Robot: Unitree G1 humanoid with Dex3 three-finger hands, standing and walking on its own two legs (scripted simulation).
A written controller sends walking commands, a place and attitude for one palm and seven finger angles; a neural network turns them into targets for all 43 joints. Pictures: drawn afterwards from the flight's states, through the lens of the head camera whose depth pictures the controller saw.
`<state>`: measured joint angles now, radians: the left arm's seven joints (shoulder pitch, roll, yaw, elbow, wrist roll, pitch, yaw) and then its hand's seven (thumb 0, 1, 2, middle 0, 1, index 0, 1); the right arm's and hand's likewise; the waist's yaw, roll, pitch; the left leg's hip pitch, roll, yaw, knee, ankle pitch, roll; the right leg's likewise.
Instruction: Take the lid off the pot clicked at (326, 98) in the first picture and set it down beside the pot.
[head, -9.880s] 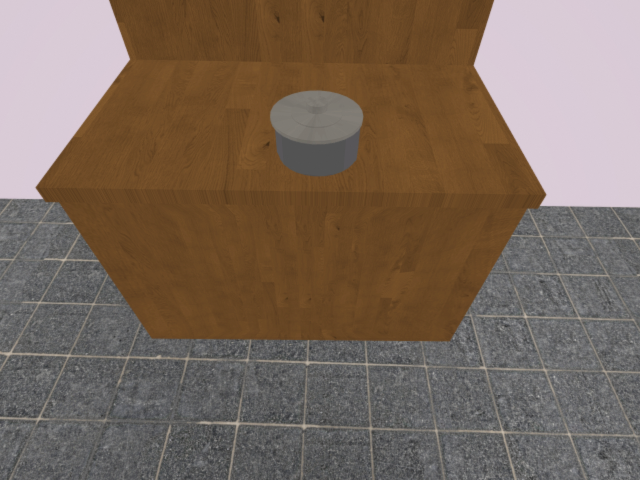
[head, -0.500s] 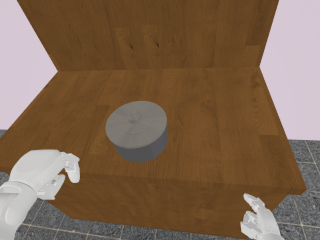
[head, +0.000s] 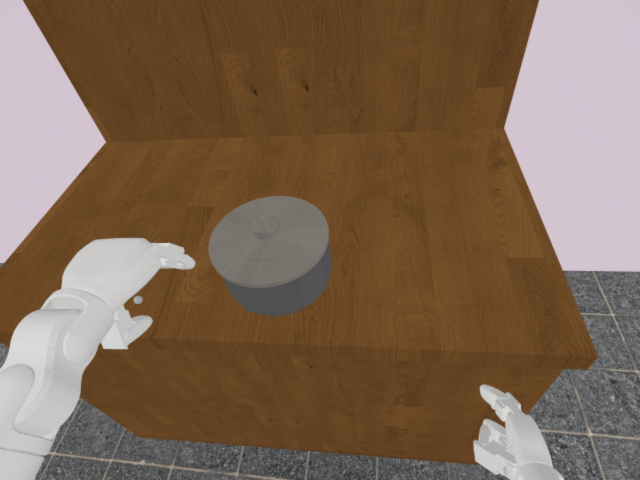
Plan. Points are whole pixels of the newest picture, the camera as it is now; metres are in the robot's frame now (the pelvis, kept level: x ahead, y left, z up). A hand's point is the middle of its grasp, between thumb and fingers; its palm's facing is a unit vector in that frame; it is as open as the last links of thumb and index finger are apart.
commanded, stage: reach forward and open the fingers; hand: left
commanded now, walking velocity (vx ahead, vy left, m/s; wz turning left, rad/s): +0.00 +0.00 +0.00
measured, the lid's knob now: (265, 226) +0.46 +0.14 +0.06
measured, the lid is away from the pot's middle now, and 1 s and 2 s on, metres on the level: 0.00 0.00 0.00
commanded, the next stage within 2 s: move the open hand above the knob in 0.06 s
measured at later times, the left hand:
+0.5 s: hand (176, 264) +0.33 +0.22 +0.12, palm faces -0.22 -0.05 -0.97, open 10.1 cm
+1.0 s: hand (210, 237) +0.37 +0.19 +0.12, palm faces -0.21 -0.05 -0.98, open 10.1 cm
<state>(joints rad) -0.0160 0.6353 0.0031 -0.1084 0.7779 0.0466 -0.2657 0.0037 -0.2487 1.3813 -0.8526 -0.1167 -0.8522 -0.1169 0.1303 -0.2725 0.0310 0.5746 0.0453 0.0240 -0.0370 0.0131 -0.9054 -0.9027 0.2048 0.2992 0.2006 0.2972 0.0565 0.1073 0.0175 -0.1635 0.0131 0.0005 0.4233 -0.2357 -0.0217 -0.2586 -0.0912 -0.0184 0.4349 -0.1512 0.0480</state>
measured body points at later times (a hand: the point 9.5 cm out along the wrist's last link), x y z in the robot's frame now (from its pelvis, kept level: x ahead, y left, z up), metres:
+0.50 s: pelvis +0.02 -0.01 +0.00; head +0.03 -0.06 +0.44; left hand +0.33 +0.22 +0.18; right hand +0.23 -0.23 -0.10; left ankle +0.00 +0.14 -0.74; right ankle +0.05 -0.15 -0.74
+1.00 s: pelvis +0.03 -0.01 +0.00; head +0.04 -0.06 +0.44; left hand +0.38 +0.19 +0.18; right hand +0.23 -0.22 -0.11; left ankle +0.00 +0.14 -0.74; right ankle +0.05 -0.15 -0.74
